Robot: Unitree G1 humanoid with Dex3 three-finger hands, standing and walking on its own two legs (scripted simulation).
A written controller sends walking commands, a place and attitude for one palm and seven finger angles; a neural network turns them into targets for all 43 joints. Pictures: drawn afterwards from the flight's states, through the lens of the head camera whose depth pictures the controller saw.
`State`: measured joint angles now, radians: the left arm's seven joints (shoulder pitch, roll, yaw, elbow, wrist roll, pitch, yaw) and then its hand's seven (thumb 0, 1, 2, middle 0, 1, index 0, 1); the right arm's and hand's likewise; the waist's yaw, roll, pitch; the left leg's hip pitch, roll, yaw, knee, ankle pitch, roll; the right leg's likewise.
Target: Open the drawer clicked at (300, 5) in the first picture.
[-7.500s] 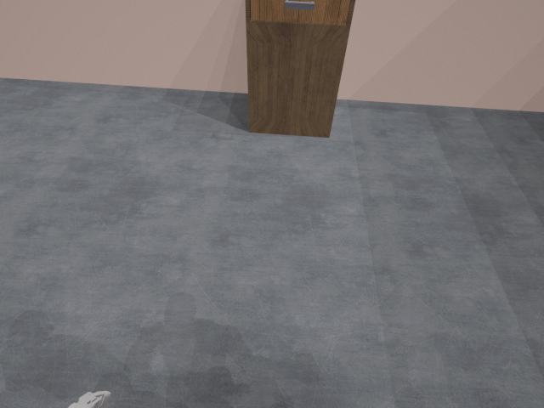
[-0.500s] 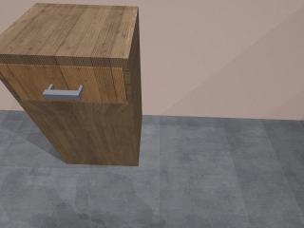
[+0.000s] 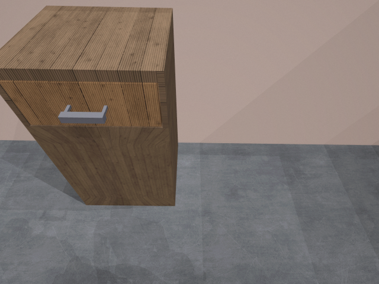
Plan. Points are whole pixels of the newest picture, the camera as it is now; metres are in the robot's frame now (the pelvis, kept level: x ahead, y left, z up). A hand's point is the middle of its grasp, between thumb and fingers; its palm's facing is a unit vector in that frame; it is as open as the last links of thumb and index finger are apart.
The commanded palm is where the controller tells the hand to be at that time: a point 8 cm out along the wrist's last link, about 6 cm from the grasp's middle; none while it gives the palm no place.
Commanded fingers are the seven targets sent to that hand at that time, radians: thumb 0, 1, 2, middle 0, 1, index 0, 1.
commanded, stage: look again from close up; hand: left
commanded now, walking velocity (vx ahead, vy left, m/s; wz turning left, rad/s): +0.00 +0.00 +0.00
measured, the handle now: (84, 112) +0.58 +0.36 -0.02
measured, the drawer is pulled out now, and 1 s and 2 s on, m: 0.00 0.00 0.00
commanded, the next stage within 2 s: shuffle to correct the standing spot in 0.34 s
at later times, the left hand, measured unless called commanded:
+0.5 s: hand out of the picture -0.02 +0.23 -0.18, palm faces +0.03 -0.98 -0.21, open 7.4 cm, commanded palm none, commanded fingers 0.00 0.90 0.90 -0.20 -0.30 -0.20 -0.30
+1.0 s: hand out of the picture +0.02 +0.24 -0.18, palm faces +0.06 -0.99 -0.14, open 7.4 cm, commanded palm none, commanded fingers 0.00 0.90 0.90 -0.20 -0.30 -0.20 -0.30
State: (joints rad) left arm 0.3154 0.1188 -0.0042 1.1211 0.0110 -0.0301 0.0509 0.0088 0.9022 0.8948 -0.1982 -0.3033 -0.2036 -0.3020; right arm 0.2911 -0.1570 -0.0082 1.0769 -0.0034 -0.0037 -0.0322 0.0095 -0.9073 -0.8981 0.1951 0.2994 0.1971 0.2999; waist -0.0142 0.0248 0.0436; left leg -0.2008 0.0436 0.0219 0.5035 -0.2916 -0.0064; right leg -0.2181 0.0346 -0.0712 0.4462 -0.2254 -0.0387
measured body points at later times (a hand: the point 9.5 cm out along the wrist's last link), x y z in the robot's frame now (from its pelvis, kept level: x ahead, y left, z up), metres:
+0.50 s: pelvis -0.02 +0.05 +0.00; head -0.03 +0.06 +0.45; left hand -0.02 +0.28 -0.16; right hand -0.01 -0.18 -0.15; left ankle -0.02 +0.12 -0.74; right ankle +0.01 -0.10 -0.74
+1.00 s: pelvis +0.03 +0.08 +0.00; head +0.04 +0.09 +0.45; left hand +0.01 +0.29 -0.17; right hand +0.01 -0.14 -0.15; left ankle -0.02 +0.12 -0.74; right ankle +0.03 -0.05 -0.68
